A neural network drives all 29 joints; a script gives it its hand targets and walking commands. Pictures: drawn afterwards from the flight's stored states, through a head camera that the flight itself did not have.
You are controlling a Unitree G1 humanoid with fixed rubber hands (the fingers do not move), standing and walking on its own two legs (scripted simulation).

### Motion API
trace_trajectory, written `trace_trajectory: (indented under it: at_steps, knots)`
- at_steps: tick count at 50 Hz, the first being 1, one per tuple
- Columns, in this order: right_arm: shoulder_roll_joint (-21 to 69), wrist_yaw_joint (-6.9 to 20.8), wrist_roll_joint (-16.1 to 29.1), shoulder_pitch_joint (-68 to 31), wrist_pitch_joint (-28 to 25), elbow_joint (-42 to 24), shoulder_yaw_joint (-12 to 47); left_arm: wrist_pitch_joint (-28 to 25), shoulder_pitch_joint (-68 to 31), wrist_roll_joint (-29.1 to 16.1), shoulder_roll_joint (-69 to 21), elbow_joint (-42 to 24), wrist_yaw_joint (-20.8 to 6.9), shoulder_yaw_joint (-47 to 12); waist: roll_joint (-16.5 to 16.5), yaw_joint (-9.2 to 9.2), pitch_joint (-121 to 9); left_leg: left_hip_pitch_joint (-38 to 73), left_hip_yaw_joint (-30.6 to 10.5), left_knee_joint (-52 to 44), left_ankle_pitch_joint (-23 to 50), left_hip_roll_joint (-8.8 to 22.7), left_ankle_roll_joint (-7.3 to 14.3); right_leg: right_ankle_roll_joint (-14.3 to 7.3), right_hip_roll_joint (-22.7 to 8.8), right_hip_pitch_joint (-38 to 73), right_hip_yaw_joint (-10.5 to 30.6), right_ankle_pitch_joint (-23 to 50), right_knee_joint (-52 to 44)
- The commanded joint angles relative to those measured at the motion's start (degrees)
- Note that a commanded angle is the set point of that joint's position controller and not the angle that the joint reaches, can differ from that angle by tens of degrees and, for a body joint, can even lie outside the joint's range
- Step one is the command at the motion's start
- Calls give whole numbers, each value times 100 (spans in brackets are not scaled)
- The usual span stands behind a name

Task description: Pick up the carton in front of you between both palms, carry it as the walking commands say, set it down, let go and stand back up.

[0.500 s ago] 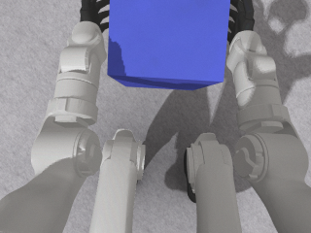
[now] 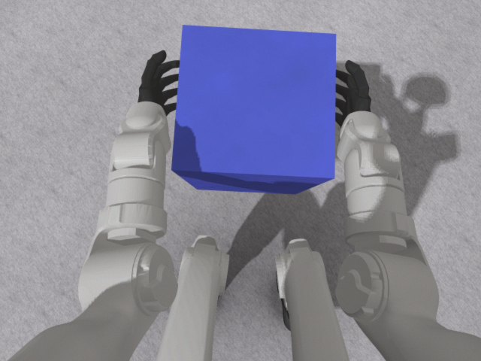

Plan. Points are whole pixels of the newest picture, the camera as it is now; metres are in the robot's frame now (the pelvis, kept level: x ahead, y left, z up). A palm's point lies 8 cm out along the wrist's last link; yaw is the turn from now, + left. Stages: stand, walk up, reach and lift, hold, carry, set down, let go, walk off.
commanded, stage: reach and lift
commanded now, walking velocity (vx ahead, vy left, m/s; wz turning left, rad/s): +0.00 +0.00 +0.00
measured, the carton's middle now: (251, 128) +0.50 +0.01 -0.13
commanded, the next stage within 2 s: none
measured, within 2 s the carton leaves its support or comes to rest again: neither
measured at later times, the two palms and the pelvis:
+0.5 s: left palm (100, 80) +0.45 +0.15 +0.11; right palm (431, 98) +0.45 -0.14 +0.11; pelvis +0.05 +0.00 +0.14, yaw +0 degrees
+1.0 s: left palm out of the picture +0.40 +0.15 +0.26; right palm out of the picture +0.40 -0.15 +0.26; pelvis +0.10 +0.00 +0.25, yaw +1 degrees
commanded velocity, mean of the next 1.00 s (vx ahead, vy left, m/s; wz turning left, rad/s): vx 0.00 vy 0.00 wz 0.00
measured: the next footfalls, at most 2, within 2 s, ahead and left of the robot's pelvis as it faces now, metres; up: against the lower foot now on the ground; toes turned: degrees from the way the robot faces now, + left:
none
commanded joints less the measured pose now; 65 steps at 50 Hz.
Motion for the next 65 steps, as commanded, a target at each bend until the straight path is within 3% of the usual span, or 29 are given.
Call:
trace_trajectory:
  at_steps: [1, 3, 4, 6, 7, 9, 11, 12, 14, 15, 17, 18, 20, 22, 24, 25, 28, 29, 30, 33, 38, 45, 48, 50, 52, 53, 55, 59, 65]
  knots:
    - [6299, 1576, 1156, -3817, -54, 86, 3362, -33, -3395, -1129, -6288, 235, -1513, -3203, -74, 137, -6402, 3824, 1077, -1198, 1228, -387, 190, -140, 367, 3897, -923, 1113, -1226]
    - [6316, 1578, 1239, -3753, -77, -56, 3519, -62, -3270, -1168, -6341, 133, -1488, -3323, -51, 118, -6416, 4220, 1000, -1385, 1346, -373, 185, -115, 382, 4000, -923, 1202, -1375]
    - [6261, 1552, 1145, -3577, -72, -8, 3455, -71, -3198, -1195, -6364, 104, -1481, -3408, 31, -27, -6358, 4244, 996, -1473, 1208, -410, 172, -147, 368, 4122, -921, 1077, -1480]
    - [6357, 1537, 1167, -3296, -92, 78, 3478, -90, -2905, -1153, -6437, 269, -1479, -3326, 77, 117, -5904, 4313, 978, -1667, 1176, -394, 194, -159, 370, 4136, -823, 1027, -1702]
    - [6427, 1559, 1066, -3089, -123, 124, 3457, -115, -2787, -1107, -6536, 273, -1464, -3286, -38, -19, -5719, 4398, 913, -1783, 1128, -387, 197, -150, 390, 4158, -877, 968, -1827]
    - [6407, 1554, 1021, -2817, -138, 269, 3313, -139, -2567, -1019, -6460, 325, -1464, -3261, 112, 69, -5358, 4507, 901, -2020, 1025, -391, 206, -179, 385, 4317, -762, 880, -2056]
    - [6516, 1566, 948, -2542, -191, 267, 3362, -181, -2364, -994, -6488, 332, -1424, -3278, 11, -54, -5345, 4803, 816, -2220, 1005, -385, 217, -174, 386, 4461, -752, 849, -2237]
    - [6450, 1560, 928, -2412, -209, 350, 3298, -209, -2214, -946, -6575, 406, -1425, -3207, 100, 66, -5125, 4885, 817, -2380, 1146, -394, 204, -190, 355, 4546, -708, 972, -2368]
    - [6422, 1571, 874, -2291, -247, 339, 3258, -244, -1948, -878, -6587, 548, -1416, -3103, 31, -61, -4873, 5201, 717, -2563, 1075, -364, 244, -195, 335, 4741, -662, 888, -2598]
    - [6593, 1569, 915, -2139, -272, 317, 3391, -293, -1904, -898, -6600, 339, -1400, -3231, -72, 90, -4950, 5333, 697, -2679, 1281, -360, 248, -172, 342, 4915, -652, 1095, -2667]
    - [6524, 1576, 745, -1792, -332, 304, 3296, -345, -1573, -852, -6741, 321, -1401, -3243, 35, -92, -4896, 5627, 624, -2898, 1404, -359, 216, -206, 322, 5156, -590, 1238, -2891]
    - [6603, 1579, 840, -1779, -350, 268, 3374, -367, -1575, -866, -6588, 301, -1400, -3225, -10, 85, -4760, 5758, 617, -3014, 1457, -340, 242, -216, 316, 5243, -565, 1229, -2996]
    - [6591, 1564, 833, -1586, -401, 101, 3503, -394, -1236, -779, -6596, 288, -1407, -3286, 19, 110, -4627, 5916, 587, -3213, 1534, -327, 267, -212, 270, 5522, -483, 1285, -3251]
    - [6513, 1554, 781, -1480, -406, 20, 3554, -385, -1112, -834, -6696, 366, -1409, -3302, -93, -68, -4425, 6168, 489, -3485, 1424, -294, 284, -224, 271, 5799, -531, 1231, -3472]
    - [6636, 1557, 795, -1140, -389, 99, 3595, -385, -960, -811, -6733, 219, -1426, -3408, 89, 9, -4323, 6386, 521, -3656, 1432, -284, 294, -255, 231, 6125, -356, 1308, -3716]
    - [6804, 1571, 865, -984, -389, -63, 3741, -395, -659, -775, -6765, 173, -1424, -3434, 17, 191, -4270, 6576, 527, -3857, 1529, -295, 297, -228, 228, 6380, -350, 1412, -3879]
    - [6640, 1566, 734, -449, -364, -148, 3798, -381, -359, -809, -6741, 34, -1446, -3621, 16, -114, -4016, 7052, 412, -4144, 1887, -241, 293, -260, 194, 6800, -285, 1743, -4254]
    - [6680, 1572, 812, -287, -347, -29, 3897, -389, -124, -789, -6706, -42, -1450, -3664, 112, 165, -3887, 7057, 427, -4262, 1959, -243, 296, -276, 159, 7033, -184, 1885, -4383]
    - [6691, 1570, 748, -295, -368, -273, 3884, -389, -57, -767, -6594, -41, -1451, -3646, -112, -98, -3757, 7271, 354, -4415, 1969, -208, 310, -259, 164, 7070, -266, 1829, -4523]
    - [6655, 1583, 783, 258, -349, -299, 4059, -402, 404, -831, -6682, -232, -1422, -3845, 46, -2, -3583, 7761, 294, -4822, 2173, -190, 299, -291, 126, 7665, -185, 2120, -4875]
    - [6657, 1611, 850, 797, -260, -541, 4329, -311, 845, -906, -6580, -522, -1413, -4104, -126, -99, -3178, 8625, 188, -5472, 2570, -122, 314, -268, 59, 8420, -154, 2504, -5503]
    - [6483, 1678, 939, 1439, 124, -861, 4483, 105, 1644, -921, -6683, -935, -1416, -4355, 146, -61, -2164, 9684, 47, -6399, 3059, -62, 286, -293, -34, 9436, -67, 2875, -6445]
    - [6499, 1682, 1001, 1660, 340, -1234, 4661, 325, 1901, -979, -6614, -1143, -1429, -4472, 36, 11, -1965, 10052, 122, -6711, 3128, -56, 305, -261, -70, 9999, -54, 3114, -6789]
    - [6311, 1660, 999, 1820, 524, -1420, 4694, 491, 2018, -1035, -6706, -1269, -1478, -4534, 143, -131, -1518, 10171, 88, -6976, 3002, -29, 305, -291, -104, 10279, -74, 2990, -7037]
    - [6424, 1693, 1102, 1782, 701, -1537, 4743, 682, 2136, -1029, -6666, -1390, -1494, -4534, 185, -62, -1253, 10414, 115, -7119, 2855, -10, 296, -294, -122, 10349, -69, 2696, -7224]
    - [6439, 1718, 1025, 1883, 794, -1541, 4654, 776, 2117, -1045, -6603, -1411, -1497, -4527, -10, -154, -926, 10494, 74, -7259, 2735, 30, 327, -291, -68, 10199, -156, 2493, -7307]
    - [6318, 1747, 901, 1780, 923, -1289, 4378, 888, 2002, -930, -6493, -1245, -1516, -4250, 77, -48, -469, 10337, 91, -7422, 2235, 23, 344, -332, -93, 10269, -135, 2067, -7426]
    - [6245, 1833, 720, 1632, 1042, -1019, 3890, 1025, 1656, -811, -6418, -1178, -1550, -4000, 137, -155, -50, 10420, 93, -7564, 1611, 80, 354, -399, -146, 10069, -153, 1502, -7538]
    - [6408, 1921, 783, 582, 941, -1079, 4040, 909, 919, -726, -6571, -925, -1658, -3713, 33, -3, -360, 10316, 275, -7410, 1244, 42, 381, -375, -169, 10135, -181, 1085, -7506]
